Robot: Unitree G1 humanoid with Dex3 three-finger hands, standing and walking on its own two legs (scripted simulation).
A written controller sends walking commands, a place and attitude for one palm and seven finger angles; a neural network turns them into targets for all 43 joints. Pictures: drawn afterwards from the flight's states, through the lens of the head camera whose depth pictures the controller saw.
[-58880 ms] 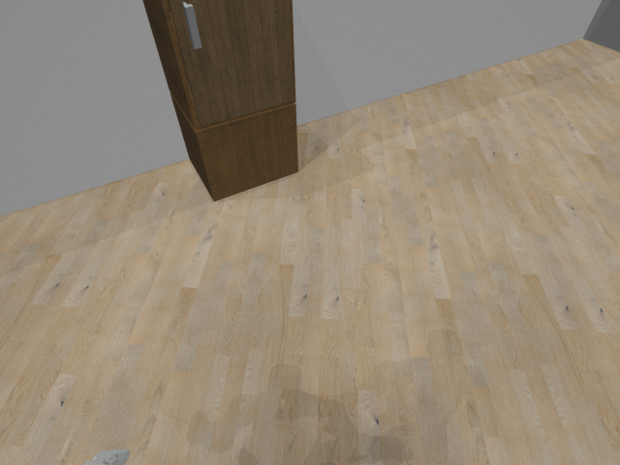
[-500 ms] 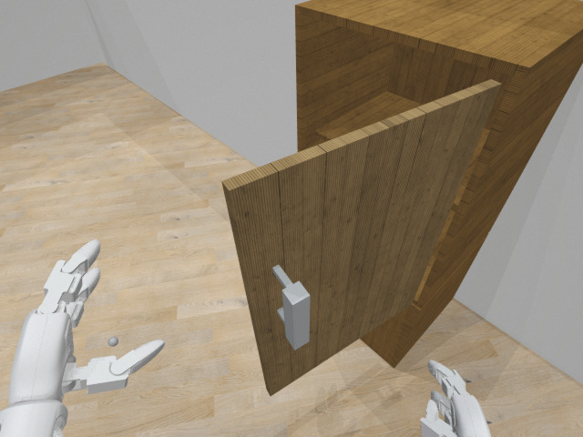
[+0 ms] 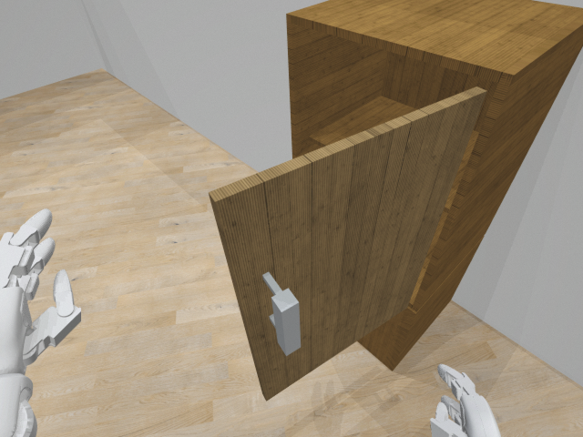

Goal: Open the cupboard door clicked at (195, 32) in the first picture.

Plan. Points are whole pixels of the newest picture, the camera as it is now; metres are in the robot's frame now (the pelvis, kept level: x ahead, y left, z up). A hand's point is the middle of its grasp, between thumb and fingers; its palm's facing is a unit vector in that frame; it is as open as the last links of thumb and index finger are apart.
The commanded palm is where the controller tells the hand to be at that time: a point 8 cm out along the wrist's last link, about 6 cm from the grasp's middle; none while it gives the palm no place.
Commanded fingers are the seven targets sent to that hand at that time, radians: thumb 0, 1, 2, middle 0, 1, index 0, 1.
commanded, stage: draw the hand back to the body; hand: left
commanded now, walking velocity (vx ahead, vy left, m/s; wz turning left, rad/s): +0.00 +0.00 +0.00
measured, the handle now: (279, 312) +0.28 +0.06 +0.03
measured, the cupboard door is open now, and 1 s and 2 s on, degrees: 78 78 78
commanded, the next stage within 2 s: step back with the hand held close in 0.18 s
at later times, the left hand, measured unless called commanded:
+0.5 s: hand (75, 319) +0.18 +0.26 +0.15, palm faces +0.40 -0.78 -0.47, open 7.4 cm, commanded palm +0.12 +0.29 +0.17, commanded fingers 0.00 0.90 0.90 -0.20 -0.30 -0.20 -0.30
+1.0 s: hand out of the picture +0.10 +0.29 +0.15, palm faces +0.43 -0.74 -0.52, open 7.4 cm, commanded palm +0.03 +0.32 +0.17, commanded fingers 0.00 0.90 0.90 -0.20 -0.30 -0.20 -0.30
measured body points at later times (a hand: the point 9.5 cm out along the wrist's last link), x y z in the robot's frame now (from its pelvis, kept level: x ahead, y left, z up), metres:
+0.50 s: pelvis -0.02 -0.01 +0.00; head -0.01 -0.02 +0.45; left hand +0.15 +0.29 +0.18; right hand +0.17 -0.24 -0.08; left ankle -0.02 +0.11 -0.74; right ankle -0.02 -0.11 -0.74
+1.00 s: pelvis -0.10 +0.02 -0.02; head -0.08 +0.03 +0.43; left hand +0.07 +0.32 +0.18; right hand +0.07 -0.22 -0.10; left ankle -0.02 +0.11 -0.74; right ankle -0.02 -0.11 -0.74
